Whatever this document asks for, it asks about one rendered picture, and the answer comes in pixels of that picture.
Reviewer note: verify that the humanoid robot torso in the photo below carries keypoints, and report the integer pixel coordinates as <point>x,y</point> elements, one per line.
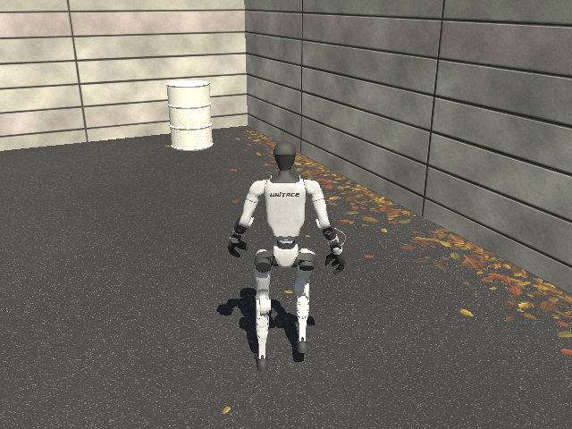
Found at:
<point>285,211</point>

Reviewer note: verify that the right robot forearm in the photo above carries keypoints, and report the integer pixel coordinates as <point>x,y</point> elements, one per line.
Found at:
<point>332,238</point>

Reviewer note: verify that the left robot forearm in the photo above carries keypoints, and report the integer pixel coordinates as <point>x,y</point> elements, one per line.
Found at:
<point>237,232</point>

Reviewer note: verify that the robot right hand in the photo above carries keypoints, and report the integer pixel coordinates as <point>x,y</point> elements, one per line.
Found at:
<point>339,259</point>

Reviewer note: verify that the robot right upper arm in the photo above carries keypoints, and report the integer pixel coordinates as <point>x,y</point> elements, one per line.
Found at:
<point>313,188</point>

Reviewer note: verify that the right robot shin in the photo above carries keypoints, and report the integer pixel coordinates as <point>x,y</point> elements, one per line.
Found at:
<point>302,306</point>

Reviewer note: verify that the robot left upper arm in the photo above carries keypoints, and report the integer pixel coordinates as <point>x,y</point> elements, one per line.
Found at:
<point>256,189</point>

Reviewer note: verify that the robot left hand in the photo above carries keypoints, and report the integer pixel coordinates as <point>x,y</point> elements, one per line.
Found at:
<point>241,244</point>

